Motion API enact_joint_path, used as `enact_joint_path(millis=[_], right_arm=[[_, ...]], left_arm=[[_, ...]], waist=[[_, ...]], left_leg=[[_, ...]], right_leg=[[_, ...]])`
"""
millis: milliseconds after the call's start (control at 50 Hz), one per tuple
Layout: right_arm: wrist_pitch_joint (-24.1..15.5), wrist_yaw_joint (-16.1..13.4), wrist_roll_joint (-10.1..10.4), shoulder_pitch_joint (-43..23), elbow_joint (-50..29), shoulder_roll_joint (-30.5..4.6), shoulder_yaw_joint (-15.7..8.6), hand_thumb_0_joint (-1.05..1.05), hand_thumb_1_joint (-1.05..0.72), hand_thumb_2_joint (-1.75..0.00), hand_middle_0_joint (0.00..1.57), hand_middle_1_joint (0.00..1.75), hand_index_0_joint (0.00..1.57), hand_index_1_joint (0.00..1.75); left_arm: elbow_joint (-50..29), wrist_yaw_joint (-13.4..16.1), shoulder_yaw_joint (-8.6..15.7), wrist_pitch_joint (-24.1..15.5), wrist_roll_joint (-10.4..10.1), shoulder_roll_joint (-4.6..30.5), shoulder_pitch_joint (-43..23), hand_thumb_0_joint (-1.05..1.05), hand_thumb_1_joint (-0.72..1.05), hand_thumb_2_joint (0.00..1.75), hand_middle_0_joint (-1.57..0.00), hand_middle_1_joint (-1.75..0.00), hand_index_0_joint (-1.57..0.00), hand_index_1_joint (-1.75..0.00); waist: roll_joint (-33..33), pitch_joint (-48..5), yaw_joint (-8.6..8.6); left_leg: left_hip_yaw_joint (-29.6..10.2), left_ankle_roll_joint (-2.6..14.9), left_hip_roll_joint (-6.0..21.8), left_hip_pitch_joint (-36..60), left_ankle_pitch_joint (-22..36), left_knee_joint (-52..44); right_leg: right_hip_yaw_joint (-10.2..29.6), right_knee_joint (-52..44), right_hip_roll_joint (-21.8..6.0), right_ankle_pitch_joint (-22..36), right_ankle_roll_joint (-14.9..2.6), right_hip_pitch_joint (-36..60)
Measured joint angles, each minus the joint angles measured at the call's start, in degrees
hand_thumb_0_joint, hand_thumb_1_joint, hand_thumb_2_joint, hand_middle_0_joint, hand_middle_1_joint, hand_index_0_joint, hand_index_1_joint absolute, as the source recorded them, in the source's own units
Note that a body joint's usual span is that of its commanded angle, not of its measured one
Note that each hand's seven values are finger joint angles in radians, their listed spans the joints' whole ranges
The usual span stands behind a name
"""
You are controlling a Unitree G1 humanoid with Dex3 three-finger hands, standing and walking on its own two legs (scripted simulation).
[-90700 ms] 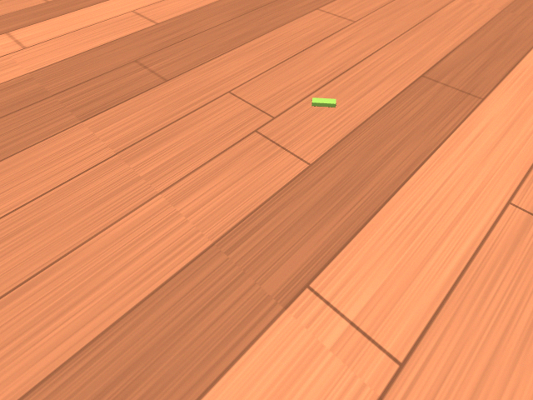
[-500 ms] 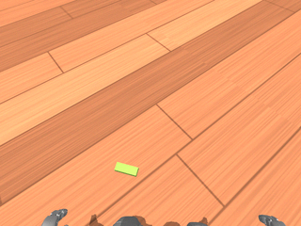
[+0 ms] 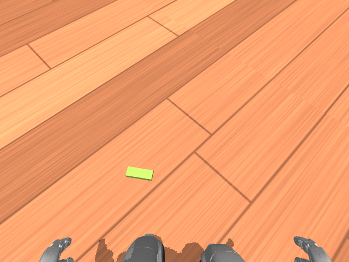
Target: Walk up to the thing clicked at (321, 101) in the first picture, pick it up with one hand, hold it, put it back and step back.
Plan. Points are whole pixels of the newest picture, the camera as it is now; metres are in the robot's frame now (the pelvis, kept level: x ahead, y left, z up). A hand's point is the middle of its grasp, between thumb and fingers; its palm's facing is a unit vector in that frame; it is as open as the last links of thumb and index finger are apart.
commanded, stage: step back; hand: left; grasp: from above
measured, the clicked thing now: (139, 173) +0.54 +0.24 -0.74
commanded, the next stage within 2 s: none
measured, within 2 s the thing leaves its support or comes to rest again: neither
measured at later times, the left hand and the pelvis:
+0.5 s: hand out of the picture -0.01 +0.27 -0.14, palm faces +0.05 -0.93 -0.37, open 7.4 cm; pelvis -0.13 +0.00 +0.01, yaw +2 degrees
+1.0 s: hand out of the picture -0.19 +0.22 -0.12, palm faces +0.03 -0.90 -0.44, open 7.4 cm; pelvis -0.28 -0.05 +0.01, yaw +2 degrees
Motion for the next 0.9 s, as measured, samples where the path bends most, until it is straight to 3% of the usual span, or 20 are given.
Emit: enact_joint_path(millis=[40, 60, 100, 160, 200, 280, 340, 360, 380, 420, 440, 480, 540, 640, 720, 760, 800, 820, 860, 900], right_arm=[[0.6, 0.1, 0.5, -0.8, 0.4, -0.9, 0.0, 0.01, -0.9, -0.9, 0.21, 0.3, 0.21, 0.3], [1.0, 0.0, 0.8, -1.0, 0.8, -1.1, -0.2, 0.01, -0.9, -0.9, 0.21, 0.3, 0.21, 0.3], [1.7, -0.1, 1.0, -1.1, 1.6, -1.0, -0.3, 0.01, -0.9, -0.9, 0.21, 0.3, 0.21, 0.3], [1.6, -0.2, 1.6, -0.5, 1.7, -1.8, -0.3, 0.01, -0.9, -0.9, 0.21, 0.3, 0.21, 0.3], [1.1, -0.4, 1.7, 0.3, 1.5, -2.3, -0.2, 0.01, -0.91, -0.9, 0.21, 0.3, 0.21, 0.3], [0.8, -0.4, 1.3, 1.5, 1.1, -2.9, -0.2, 0.01, -0.91, -0.9, 0.21, 0.3, 0.21, 0.3], [0.1, -0.1, 0.6, 1.8, 1.1, -2.6, -0.5, 0.01, -0.91, -0.9, 0.21, 0.3, 0.21, 0.3], [0.0, 0.0, 0.1, 1.4, 1.4, -1.8, -0.7, 0.01, -0.91, -0.9, 0.21, 0.3, 0.21, 0.3], [0.0, 0.3, -0.2, 1.2, 1.4, -1.4, -0.6, 0.01, -0.91, -0.9, 0.21, 0.3, 0.21, 0.3], [-0.3, 1.0, -0.6, 1.2, 1.0, -0.9, -0.2, 0.01, -0.91, -0.9, 0.21, 0.3, 0.21, 0.3], [-0.4, 1.0, -0.6, 1.2, 0.9, -0.5, 0.0, 0.01, -0.91, -0.9, 0.21, 0.3, 0.21, 0.3], [-0.5, 0.7, -0.7, 1.2, 0.6, 0.1, 0.3, 0.01, -0.9, -0.9, 0.21, 0.3, 0.21, 0.3], [-0.5, 0.3, -0.6, 0.7, -0.3, 0.3, 0.2, 0.01, -0.9, -0.9, 0.21, 0.3, 0.21, 0.3], [-0.8, 0.1, -0.6, -0.7, -2.9, -0.2, 0.0, 0.01, -0.9, -0.9, 0.21, 0.3, 0.21, 0.3], [0.0, 0.4, -0.6, -1.6, -4.0, -1.6, -0.1, 0.01, -0.9, -0.9, 0.21, 0.3, 0.21, 0.31], [0.7, 0.3, -0.1, -2.0, -3.5, -2.9, -0.6, 0.01, -0.9, -0.9, 0.21, 0.3, 0.21, 0.31], [1.6, -0.3, 0.3, -1.2, -2.2, -3.0, -1.1, 0.01, -0.9, -0.9, 0.21, 0.3, 0.21, 0.3], [1.9, -0.5, 0.6, -0.6, -1.6, -3.1, -1.2, 0.01, -0.9, -0.9, 0.21, 0.3, 0.21, 0.3], [1.7, -0.6, 1.1, 0.9, -0.9, -3.4, -1.2, 0.01, -0.91, -0.9, 0.21, 0.3, 0.21, 0.3], [1.4, -0.7, 1.1, 2.3, -0.5, -3.6, -1.0, 0.01, -0.91, -0.9, 0.21, 0.3, 0.21, 0.3]], left_arm=[[0.4, 0.0, 0.2, -0.7, 0.6, -1.0, 0.5, 0.01, 0.9, 0.9, -0.21, -0.3, -0.2, -0.3], [0.3, -0.2, 0.0, -0.7, 0.6, -1.4, 0.8, 0.01, 0.9, 0.9, -0.21, -0.3, -0.2, -0.3], [-0.4, -0.6, -0.3, -0.8, 0.7, -1.6, 1.7, 0.01, 0.9, 0.9, -0.21, -0.3, -0.2, -0.3], [-1.5, -0.3, -0.6, -0.7, 0.5, -2.4, 2.1, 0.01, 0.9, 0.9, -0.21, -0.3, -0.2, -0.3], [-2.5, 0.0, -0.6, -0.5, 0.7, -2.5, 1.8, 0.01, 0.9, 0.9, -0.21, -0.3, -0.2, -0.3], [-5.3, 0.4, -0.6, -0.7, 0.9, -1.8, 0.5, 0.01, 0.9, 0.9, -0.21, -0.3, -0.2, -0.3], [-6.9, 0.3, -0.7, -0.4, 0.4, -0.5, -0.7, 0.01, 0.9, 0.9, -0.21, -0.3, -0.2, -0.3], [-7.0, 0.2, -0.6, -0.1, 0.2, 0.2, -1.3, 0.0, 0.9, 0.9, -0.21, -0.3, -0.2, -0.3], [-6.7, 0.3, -0.4, 0.2, 0.0, 0.5, -1.5, 0.0, 0.9, 0.9, -0.21, -0.3, -0.2, -0.3], [-5.5, 0.6, -0.1, 1.0, 0.0, 0.5, -1.5, 0.0, 0.9, 0.9, -0.21, -0.3, -0.2, -0.3], [-5.0, 0.7, 0.1, 1.2, -0.2, 0.7, -1.3, 0.01, 0.9, 0.9, -0.21, -0.3, -0.2, -0.3], [-4.4, 0.7, 0.3, 1.2, -0.5, 1.0, -0.4, 0.01, 0.9, 0.9, -0.21, -0.3, -0.2, -0.3], [-4.1, 0.4, 0.7, 0.9, -0.4, 1.2, 1.2, 0.01, 0.9, 0.9, -0.21, -0.3, -0.2, -0.3], [-3.3, -0.1, 0.8, 1.0, 0.0, 1.4, 3.3, 0.01, 0.9, 0.9, -0.21, -0.3, -0.2, -0.3], [-2.4, -0.7, 0.8, 0.3, 0.1, 1.2, 4.3, 0.01, 0.9, 0.9, -0.2, -0.3, -0.2, -0.3], [-1.4, -0.8, 0.9, -0.3, 0.8, -0.2, 4.5, 0.01, 0.9, 0.9, -0.2, -0.3, -0.2, -0.3], [-1.6, -1.3, 0.3, -0.2, 1.1, -1.0, 5.3, 0.01, 0.9, 0.9, -0.21, -0.3, -0.2, -0.3], [-1.7, -1.2, 0.1, -0.2, 1.1, -1.4, 5.8, 0.01, 0.9, 0.9, -0.21, -0.3, -0.2, -0.3], [-1.7, -0.9, -0.2, 0.0, 1.2, -2.1, 6.0, 0.01, 0.9, 0.9, -0.21, -0.3, -0.2, -0.3], [-2.2, -0.6, -0.2, 0.1, 1.4, -2.3, 5.6, 0.01, 0.9, 0.9, -0.21, -0.3, -0.2, -0.3]], waist=[[2.4, 0.0, -0.21], [3.2, -0.2, -0.53], [2.1, -1.0, 0.39], [1.7, -2.1, 1.17], [1.7, -2.6, 1.29], [1.5, -2.5, 1.19], [0.5, -1.8, 0.66], [-1.2, -1.0, 1.09], [-2.0, -0.6, 1.5], [-1.5, -0.7, 0.81], [-1.5, -1.0, 0.61], [-1.7, -1.7, 0.76], [-1.7, -2.0, 1.16], [-1.0, -1.4, 1.43], [0.1, -1.8, 1.7], [3.1, -1.6, 1.05], [3.1, -2.4, 1.45], [2.5, -2.8, 1.95], [2.5, -3.4, 1.98], [2.4, -3.7, 1.71]], left_leg=[[-1.0, -0.69, 1.6, -1.3, -0.7, 2.8], [-2.6, -0.75, 1.1, -2.0, -3.3, 4.5], [-6.0, -1.08, -3.1, -4.0, -11.7, 13.7], [-9.7, -1.6, -7.6, -5.4, -13.3, 25.1], [-10.2, -2.01, -8.1, -4.3, -13.4, 26.1], [-8.2, -2.21, -5.6, 1.4, -14.0, 14.1], [-6.0, -1.15, -3.8, 6.7, -5.6, -0.8], [-5.1, -0.59, -4.7, 7.0, -4.2, -1.5], [-4.5, -0.21, -4.8, 6.6, -4.2, -1.0], [-5.2, 0.18, -3.6, 5.6, -3.7, -0.6], [-5.3, 0.13, -3.1, 5.5, -2.9, -1.4], [-5.1, -0.06, -2.2, 5.2, -1.0, -3.3], [-4.5, -0.15, -1.1, 4.3, 1.2, -5.0], [-3.3, -0.57, 0.8, 1.2, 3.6, -4.4], [-2.8, -2.38, 2.2, -2.8, 4.6, -1.6], [-5.6, -2.49, 2.9, -5.3, 2.8, 1.5], [-9.3, -2.31, -1.4, -7.9, -7.7, 9.5], [-10.3, -2.27, -3.7, -8.9, -10.2, 14.9], [-11.5, -2.01, -7.0, -9.7, -11.2, 23.0], [-11.2, -2.26, -8.3, -9.0, -11.4, 27.1]], right_leg=[[-1.5, -4.5, 1.2, 3.4, -0.51, 2.0], [-2.1, -4.1, 1.4, 3.4, -0.76, 1.8], [-1.3, -3.5, 0.2, 3.7, -1.28, 0.8], [-0.6, -5.5, -1.1, 6.0, -1.22, 0.2], [-0.8, -6.7, -1.5, 7.5, -1.04, -0.6], [-2.3, -6.4, -2.2, 9.0, -0.38, -2.8], [-3.5, -2.9, -3.0, 8.7, 0.52, -5.6], [-2.6, -1.6, -3.8, 8.6, 0.41, -6.3], [-1.1, 0.4, -3.1, 5.0, -0.05, -7.1], [2.1, 9.8, 1.2, -3.7, -0.72, -9.3], [3.5, 15.0, 3.0, -5.3, -1.1, -10.3], [4.9, 22.8, 5.1, -5.4, -1.29, -11.6], [5.2, 27.2, 5.4, -4.7, -0.04, -10.7], [3.3, 18.2, 2.3, -5.3, 1.49, -5.1], [-0.4, -0.3, -0.7, 0.2, 0.14, 2.0], [-2.3, -4.0, 0.6, 0.4, -0.07, 3.3], [-2.3, -2.3, -0.2, 1.1, -0.65, 1.5], [-1.8, -2.4, -0.9, 1.8, -0.83, 1.0], [-1.9, -3.7, -2.0, 3.6, -0.81, 0.7], [-2.4, -4.7, -2.7, 5.1, -0.89, 0.0]])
